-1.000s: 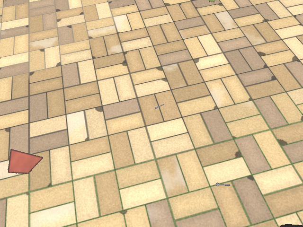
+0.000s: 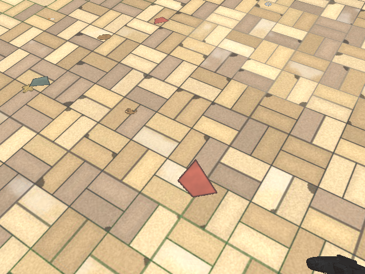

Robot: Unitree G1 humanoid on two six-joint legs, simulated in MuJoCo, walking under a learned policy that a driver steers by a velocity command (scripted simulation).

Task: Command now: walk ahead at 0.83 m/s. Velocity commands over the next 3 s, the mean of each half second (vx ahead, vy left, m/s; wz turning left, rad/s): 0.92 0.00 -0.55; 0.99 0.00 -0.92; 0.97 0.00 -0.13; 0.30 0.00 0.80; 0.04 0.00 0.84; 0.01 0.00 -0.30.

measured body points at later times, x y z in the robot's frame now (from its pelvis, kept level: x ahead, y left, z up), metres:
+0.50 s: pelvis +0.39 +0.02 -0.02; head +0.41 +0.01 +0.43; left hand +0.65 +0.20 -0.11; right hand +0.26 -0.20 -0.16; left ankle +0.17 +0.13 -0.71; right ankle +0.56 -0.07 -0.68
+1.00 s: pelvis +0.84 -0.14 -0.01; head +0.86 -0.17 +0.43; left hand +1.06 +0.09 -0.12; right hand +0.84 -0.48 -0.08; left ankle +1.02 -0.12 -0.72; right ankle +0.60 -0.05 -0.65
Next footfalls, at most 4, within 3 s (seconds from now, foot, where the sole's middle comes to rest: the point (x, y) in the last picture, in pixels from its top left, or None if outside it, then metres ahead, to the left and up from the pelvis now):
0.06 left None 0.20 0.13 -0.76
0.54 right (232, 241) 0.59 -0.05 -0.76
0.96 left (257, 144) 1.05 -0.15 -0.76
1.38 right None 1.09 -0.62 -0.76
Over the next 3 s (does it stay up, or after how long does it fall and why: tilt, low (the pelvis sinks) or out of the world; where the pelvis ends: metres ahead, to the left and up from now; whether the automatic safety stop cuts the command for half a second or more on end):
stays up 1.32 -0.81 0.01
